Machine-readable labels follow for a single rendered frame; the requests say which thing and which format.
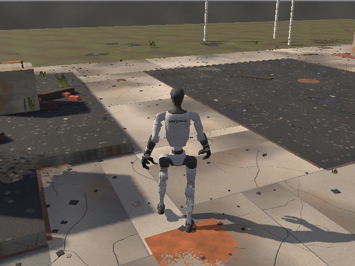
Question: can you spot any robot right thigh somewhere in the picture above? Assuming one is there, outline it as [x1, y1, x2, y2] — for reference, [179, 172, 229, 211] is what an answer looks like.
[185, 155, 197, 198]

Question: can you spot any robot left upper arm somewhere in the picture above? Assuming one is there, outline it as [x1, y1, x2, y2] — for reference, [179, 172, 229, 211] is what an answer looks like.
[151, 112, 166, 143]

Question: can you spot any left robot hand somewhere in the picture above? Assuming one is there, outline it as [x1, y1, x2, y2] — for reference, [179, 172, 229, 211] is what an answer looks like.
[141, 156, 154, 170]

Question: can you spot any robot left forearm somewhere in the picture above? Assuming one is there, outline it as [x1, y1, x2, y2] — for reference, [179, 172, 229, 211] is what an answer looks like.
[143, 134, 156, 158]

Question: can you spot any right robot hand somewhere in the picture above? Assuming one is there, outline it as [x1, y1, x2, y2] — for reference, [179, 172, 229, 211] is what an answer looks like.
[198, 149, 211, 160]

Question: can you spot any robot left shin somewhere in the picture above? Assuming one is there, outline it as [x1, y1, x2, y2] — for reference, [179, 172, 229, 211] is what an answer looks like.
[159, 171, 166, 207]

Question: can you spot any robot right forearm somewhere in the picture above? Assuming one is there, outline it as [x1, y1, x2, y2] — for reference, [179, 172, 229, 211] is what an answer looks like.
[200, 133, 210, 151]

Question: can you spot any robot right upper arm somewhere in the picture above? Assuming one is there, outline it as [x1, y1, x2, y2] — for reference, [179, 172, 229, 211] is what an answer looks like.
[189, 111, 206, 141]

